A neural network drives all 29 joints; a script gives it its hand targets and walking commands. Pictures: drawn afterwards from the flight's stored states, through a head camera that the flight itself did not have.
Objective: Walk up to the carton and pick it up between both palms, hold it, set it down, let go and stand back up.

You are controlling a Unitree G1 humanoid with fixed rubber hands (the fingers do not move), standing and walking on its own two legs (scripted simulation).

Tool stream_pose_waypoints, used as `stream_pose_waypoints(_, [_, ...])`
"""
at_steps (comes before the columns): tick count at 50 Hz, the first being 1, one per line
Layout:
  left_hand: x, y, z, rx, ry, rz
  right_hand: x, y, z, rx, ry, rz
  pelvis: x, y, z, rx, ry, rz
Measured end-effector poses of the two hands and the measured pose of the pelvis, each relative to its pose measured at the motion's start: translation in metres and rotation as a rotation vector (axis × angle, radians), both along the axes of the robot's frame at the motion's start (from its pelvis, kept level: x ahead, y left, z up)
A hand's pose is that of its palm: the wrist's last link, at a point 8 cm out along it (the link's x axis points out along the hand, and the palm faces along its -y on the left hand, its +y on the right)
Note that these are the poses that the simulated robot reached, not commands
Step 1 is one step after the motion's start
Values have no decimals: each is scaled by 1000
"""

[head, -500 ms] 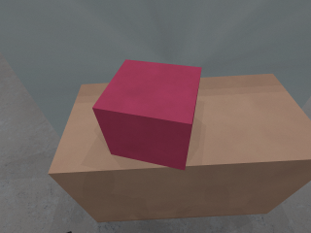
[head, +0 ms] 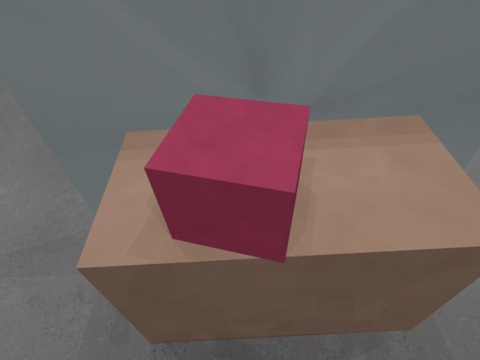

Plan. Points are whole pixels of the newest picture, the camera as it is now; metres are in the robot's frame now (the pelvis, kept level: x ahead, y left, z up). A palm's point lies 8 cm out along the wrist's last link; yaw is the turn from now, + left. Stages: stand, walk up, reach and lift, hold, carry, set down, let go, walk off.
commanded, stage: stand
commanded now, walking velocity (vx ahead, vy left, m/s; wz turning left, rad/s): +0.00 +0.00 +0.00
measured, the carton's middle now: (238, 175) +0.53 +0.05 +0.00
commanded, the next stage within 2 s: walk up in 0.18 s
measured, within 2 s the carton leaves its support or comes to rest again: neither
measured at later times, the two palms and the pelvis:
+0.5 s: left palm out of the picture +0.09 +0.29 -0.10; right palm out of the picture +0.09 -0.31 -0.10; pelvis +0.01 +0.00 +0.00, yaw +0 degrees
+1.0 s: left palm out of the picture +0.12 +0.29 -0.10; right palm out of the picture +0.10 -0.32 -0.10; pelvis +0.03 -0.01 +0.00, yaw +0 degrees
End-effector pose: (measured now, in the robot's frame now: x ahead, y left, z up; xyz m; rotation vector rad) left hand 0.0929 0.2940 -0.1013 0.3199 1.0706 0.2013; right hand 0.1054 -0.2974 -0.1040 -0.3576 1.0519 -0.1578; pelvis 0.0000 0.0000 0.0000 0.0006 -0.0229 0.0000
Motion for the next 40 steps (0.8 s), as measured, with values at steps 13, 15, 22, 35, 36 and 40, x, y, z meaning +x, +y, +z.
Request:
stream_pose_waypoints(13, [-5, 0, 2, -1, 5, 3, -1, 1, 3, 3, -6, -3, -4, 0, 3, 0, 10, 0])
stream_pose_waypoints(15, [-7, 0, 2, -1, 9, 4, -2, 1, 3, 3, -1, -5, -4, 0, 3, 0, 10, 0])
stream_pose_waypoints(22, [-6, -1, 2, -12, 25, 5, -11, -5, 4, -8, 28, -11, 0, -1, 5, -1, 20, 1])
stream_pose_waypoints(35, [20, -6, 0, -16, 43, 9, -9, -22, 4, -36, 84, -14, 28, -7, 5, 2, 55, 2])
stream_pose_waypoints(36, [22, -6, -1, -16, 45, 9, -8, -21, 4, -36, 84, -13, 29, -7, 5, 2, 58, 2])
stream_pose_waypoints(40, [29, -9, -1, -18, 43, 6, -7, -25, 5, -39, 89, -14, 33, -10, 5, 3, 63, 0])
